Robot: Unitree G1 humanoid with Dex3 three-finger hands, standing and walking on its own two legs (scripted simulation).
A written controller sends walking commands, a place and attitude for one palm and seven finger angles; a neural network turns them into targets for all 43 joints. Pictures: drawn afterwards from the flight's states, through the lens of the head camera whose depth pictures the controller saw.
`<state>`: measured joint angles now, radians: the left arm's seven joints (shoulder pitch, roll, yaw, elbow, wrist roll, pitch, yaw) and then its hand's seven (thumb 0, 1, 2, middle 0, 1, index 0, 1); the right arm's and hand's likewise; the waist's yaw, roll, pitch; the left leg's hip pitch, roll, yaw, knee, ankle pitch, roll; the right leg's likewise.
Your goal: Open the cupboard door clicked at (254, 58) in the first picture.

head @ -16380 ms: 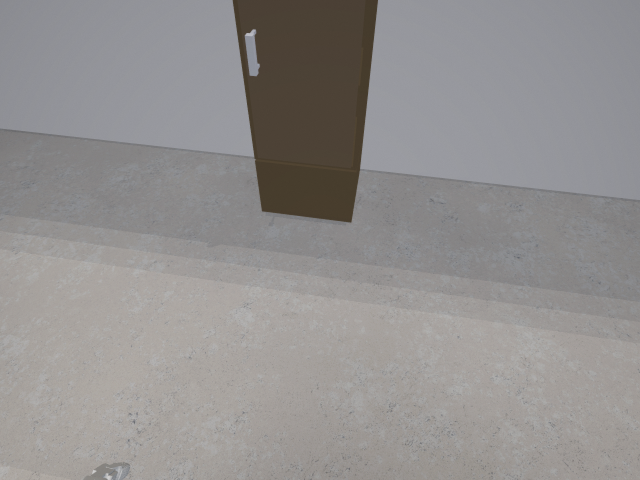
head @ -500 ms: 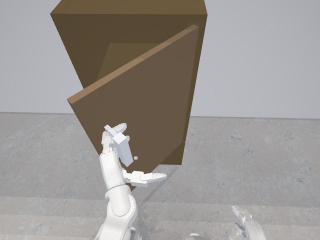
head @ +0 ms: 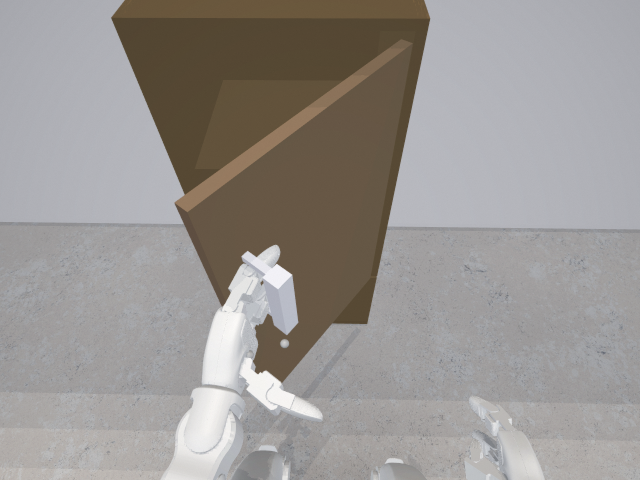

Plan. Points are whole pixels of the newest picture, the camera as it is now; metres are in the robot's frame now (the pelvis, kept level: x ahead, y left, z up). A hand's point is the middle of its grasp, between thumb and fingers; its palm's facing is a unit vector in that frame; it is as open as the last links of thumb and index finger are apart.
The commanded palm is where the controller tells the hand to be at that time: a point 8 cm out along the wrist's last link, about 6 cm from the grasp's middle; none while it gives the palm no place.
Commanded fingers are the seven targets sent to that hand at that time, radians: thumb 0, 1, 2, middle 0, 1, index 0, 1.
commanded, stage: slide the hand sideways off the handle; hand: left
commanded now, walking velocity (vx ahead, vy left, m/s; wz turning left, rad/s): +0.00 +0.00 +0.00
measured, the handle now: (269, 293) +0.33 +0.08 +0.05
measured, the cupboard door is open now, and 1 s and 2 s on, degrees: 52 52 52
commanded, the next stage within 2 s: draw the hand back to the body in 0.92 s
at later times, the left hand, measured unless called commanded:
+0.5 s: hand (265, 371) +0.24 +0.07 +0.05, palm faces -0.06 -1.00 +0.00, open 16.2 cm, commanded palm +0.20 +0.14 +0.05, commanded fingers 0.00 -0.50 0.30 -0.15 -0.30 -0.15 -0.30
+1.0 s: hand (219, 420) +0.19 +0.11 +0.05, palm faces -0.01 -1.00 -0.02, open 16.3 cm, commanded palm +0.16 +0.17 +0.05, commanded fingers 0.00 -0.50 0.30 -0.15 -0.30 -0.15 -0.30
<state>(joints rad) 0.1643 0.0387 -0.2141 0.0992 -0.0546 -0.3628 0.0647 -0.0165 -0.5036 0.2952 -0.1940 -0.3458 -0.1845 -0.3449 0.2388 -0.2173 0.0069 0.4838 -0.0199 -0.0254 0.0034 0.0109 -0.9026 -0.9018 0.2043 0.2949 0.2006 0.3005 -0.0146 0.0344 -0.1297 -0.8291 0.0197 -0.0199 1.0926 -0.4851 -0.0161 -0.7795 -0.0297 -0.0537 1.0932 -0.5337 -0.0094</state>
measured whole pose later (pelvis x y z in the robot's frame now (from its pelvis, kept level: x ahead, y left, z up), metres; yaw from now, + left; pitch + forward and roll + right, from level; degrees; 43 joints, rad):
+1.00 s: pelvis +0.01 -0.02 -0.02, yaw +1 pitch +15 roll -1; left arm 0.63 0.14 -0.04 -0.26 -0.17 -0.42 -0.14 -0.02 -0.50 0.30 -0.16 -0.30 -0.16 -0.30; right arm 0.24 -0.22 -0.01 0.40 0.00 -0.05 -0.04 0.01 -0.90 -0.90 0.20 0.29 0.20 0.30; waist 0.01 0.04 -0.17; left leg -0.93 0.03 -0.06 1.21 -0.54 -0.04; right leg -0.87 -0.02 -0.08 1.21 -0.60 -0.03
